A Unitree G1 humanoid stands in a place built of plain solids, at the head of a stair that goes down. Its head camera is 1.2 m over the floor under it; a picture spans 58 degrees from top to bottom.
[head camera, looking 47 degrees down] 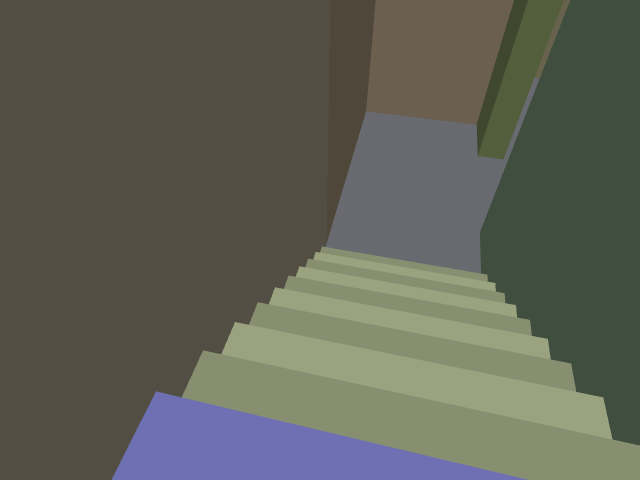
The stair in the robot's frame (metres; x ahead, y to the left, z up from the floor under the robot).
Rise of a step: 0.19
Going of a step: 0.24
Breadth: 1.45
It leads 13 degrees to the right of straight ahead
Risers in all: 10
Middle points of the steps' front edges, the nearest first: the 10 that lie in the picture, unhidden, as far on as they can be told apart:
0.37 -0.24 0.00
0.60 -0.29 -0.19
0.83 -0.35 -0.38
1.07 -0.40 -0.57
1.30 -0.45 -0.76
1.54 -0.51 -0.95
1.77 -0.56 -1.14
2.00 -0.62 -1.33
2.24 -0.67 -1.52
2.47 -0.72 -1.71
